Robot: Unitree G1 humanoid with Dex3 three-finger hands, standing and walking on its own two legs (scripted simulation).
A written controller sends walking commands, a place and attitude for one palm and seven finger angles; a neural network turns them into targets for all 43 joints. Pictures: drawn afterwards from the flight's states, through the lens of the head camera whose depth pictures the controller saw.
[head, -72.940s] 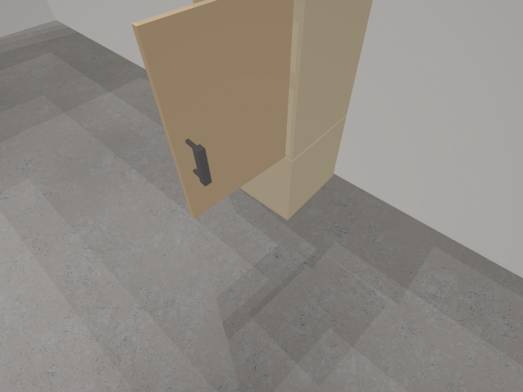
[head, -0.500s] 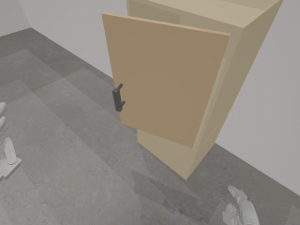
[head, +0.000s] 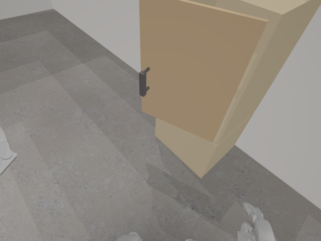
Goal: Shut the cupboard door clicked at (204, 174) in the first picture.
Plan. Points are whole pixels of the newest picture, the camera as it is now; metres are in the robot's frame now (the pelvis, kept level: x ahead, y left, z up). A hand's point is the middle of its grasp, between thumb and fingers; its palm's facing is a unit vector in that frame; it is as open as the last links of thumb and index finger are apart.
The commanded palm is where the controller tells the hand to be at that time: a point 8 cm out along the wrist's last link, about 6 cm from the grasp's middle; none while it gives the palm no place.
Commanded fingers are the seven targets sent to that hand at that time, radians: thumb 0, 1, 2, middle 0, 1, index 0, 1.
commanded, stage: step back with the hand held close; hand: left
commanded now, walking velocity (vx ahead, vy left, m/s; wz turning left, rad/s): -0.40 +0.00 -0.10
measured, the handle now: (145, 81) +0.77 +0.10 -0.08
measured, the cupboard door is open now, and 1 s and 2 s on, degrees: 19 19 19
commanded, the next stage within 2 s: stop stepping back and stand still in 0.16 s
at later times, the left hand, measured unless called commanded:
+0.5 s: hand out of the picture +0.11 +0.25 +0.20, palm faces +0.39 -0.81 -0.43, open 7.4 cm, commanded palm +0.09 +0.28 +0.20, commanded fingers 0.00 0.90 0.90 -0.20 -0.30 -0.20 -0.30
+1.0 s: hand out of the picture +0.11 +0.27 +0.21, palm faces +0.32 -0.78 -0.54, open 7.4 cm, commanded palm +0.08 +0.30 +0.20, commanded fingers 0.00 0.90 0.90 -0.20 -0.30 -0.20 -0.30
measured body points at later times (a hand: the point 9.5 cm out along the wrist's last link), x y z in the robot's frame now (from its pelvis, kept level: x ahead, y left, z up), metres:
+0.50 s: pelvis -0.08 -0.01 +0.00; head -0.17 +0.01 +0.44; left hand +0.08 +0.29 +0.23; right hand +0.00 -0.29 -0.08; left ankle +0.06 +0.09 -0.70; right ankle -0.22 -0.11 -0.72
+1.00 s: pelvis -0.12 +0.03 +0.02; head -0.14 +0.02 +0.46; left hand +0.09 +0.31 +0.24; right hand +0.01 -0.21 -0.08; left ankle -0.01 +0.12 -0.70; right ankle -0.19 -0.02 -0.72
